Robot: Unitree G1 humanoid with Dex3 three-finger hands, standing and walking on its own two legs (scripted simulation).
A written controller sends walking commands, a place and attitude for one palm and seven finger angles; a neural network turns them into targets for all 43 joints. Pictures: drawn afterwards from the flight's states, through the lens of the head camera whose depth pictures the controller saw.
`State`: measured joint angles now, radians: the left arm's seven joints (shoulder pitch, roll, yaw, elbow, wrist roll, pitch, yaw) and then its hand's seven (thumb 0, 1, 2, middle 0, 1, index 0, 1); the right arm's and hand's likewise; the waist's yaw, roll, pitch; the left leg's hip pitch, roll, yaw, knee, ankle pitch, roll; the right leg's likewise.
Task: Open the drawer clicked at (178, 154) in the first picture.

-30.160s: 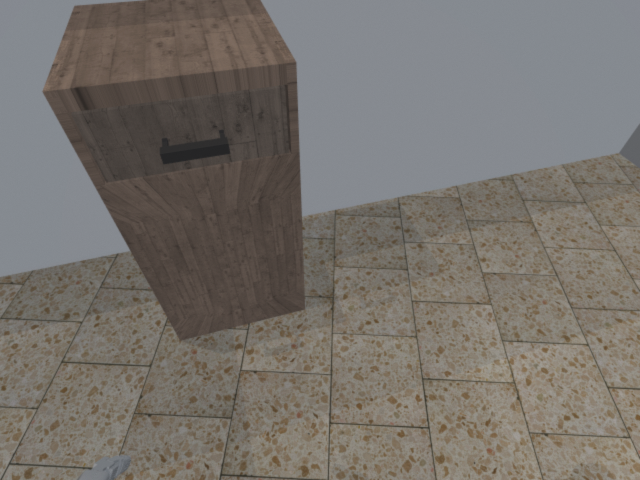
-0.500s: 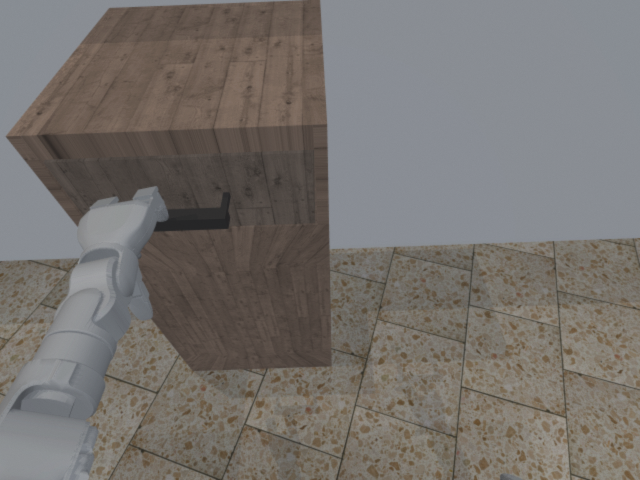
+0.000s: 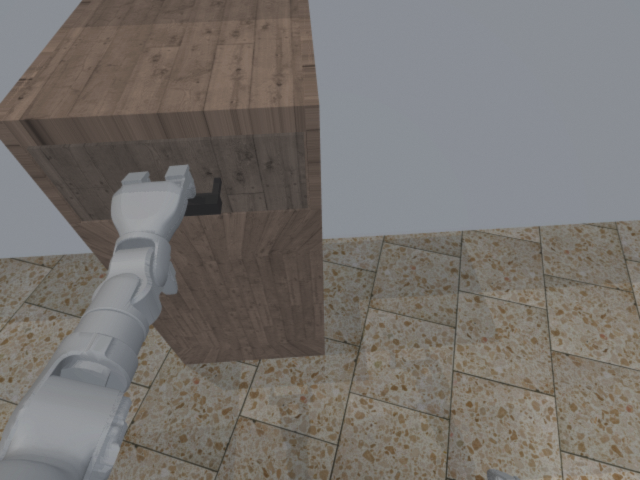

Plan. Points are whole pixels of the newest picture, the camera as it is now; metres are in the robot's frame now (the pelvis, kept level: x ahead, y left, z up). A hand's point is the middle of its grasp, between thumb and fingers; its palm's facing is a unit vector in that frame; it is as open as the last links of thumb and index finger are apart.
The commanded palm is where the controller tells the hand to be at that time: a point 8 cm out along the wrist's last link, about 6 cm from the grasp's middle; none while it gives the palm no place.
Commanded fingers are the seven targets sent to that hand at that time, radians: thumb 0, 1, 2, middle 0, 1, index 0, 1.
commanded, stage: lower the fingers behind the handle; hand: left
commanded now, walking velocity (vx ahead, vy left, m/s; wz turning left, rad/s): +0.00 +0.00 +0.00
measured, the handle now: (179, 195) +0.52 +0.24 +0.04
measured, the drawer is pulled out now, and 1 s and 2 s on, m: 0.00 0.00 0.00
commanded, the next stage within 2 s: lift the fingers back up to retry in 0.60 s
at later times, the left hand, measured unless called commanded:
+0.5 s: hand (164, 237) +0.42 +0.24 +0.05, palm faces +0.03 +0.03 -1.00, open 14.0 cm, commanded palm +0.39 +0.24 +0.07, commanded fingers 0.00 -0.50 0.30 -0.30 -1.20 -0.30 -1.20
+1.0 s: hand (160, 232) +0.42 +0.24 +0.06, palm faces +0.00 -0.01 -1.00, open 13.9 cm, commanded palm +0.40 +0.24 +0.12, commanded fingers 0.00 -0.50 0.30 -0.30 -1.20 -0.30 -1.20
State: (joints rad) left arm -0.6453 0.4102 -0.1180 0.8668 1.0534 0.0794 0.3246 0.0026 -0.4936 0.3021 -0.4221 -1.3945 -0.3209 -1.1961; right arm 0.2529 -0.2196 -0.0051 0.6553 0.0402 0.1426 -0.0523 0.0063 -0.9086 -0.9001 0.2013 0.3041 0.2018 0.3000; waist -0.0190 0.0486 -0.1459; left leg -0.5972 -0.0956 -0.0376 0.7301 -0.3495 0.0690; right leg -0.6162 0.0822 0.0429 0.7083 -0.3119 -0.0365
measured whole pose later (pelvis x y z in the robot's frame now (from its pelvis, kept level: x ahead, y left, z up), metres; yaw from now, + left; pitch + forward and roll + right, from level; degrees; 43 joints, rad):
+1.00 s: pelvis +0.00 -0.02 +0.00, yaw +0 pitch +13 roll +0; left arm -0.59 0.49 -0.05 0.82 1.03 -0.03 0.26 0.00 -0.49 0.30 -0.37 -1.33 -0.32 -1.20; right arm 0.29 -0.26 -0.03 0.63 0.05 0.11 -0.08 0.01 -0.91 -0.90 0.20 0.30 0.20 0.30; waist -0.03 0.05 -0.14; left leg -0.59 -0.07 -0.04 0.72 -0.35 0.05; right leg -0.61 0.10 0.04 0.69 -0.31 -0.06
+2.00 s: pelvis +0.02 +0.00 +0.01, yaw +1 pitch +8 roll -1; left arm -0.48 0.46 -0.15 0.50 0.96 0.01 0.06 0.00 -0.49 0.30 -0.32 -1.20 -0.32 -1.20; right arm 0.22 -0.26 -0.02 0.65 0.04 0.14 -0.06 0.01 -0.91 -0.90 0.20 0.30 0.20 0.30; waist 0.02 0.06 -0.10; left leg -0.42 -0.10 -0.07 0.62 -0.33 0.07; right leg -0.43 0.07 0.03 0.60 -0.31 -0.04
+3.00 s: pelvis +0.02 -0.01 +0.01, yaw +0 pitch +8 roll +0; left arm -0.47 0.46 -0.09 0.49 1.00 -0.07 0.20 0.00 -0.49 0.30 -0.32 -1.20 -0.33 -1.20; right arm 0.19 -0.26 -0.03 0.67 0.04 0.11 -0.07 0.01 -0.91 -0.90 0.20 0.30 0.20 0.30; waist 0.02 0.05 -0.10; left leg -0.43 -0.09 -0.04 0.62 -0.33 0.06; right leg -0.45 0.08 0.04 0.61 -0.30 -0.05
